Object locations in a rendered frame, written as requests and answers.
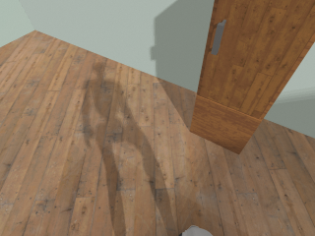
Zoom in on handle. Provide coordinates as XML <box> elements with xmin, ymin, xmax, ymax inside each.
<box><xmin>211</xmin><ymin>20</ymin><xmax>226</xmax><ymax>55</ymax></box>

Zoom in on cupboard door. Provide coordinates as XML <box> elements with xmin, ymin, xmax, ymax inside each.
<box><xmin>199</xmin><ymin>0</ymin><xmax>315</xmax><ymax>119</ymax></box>

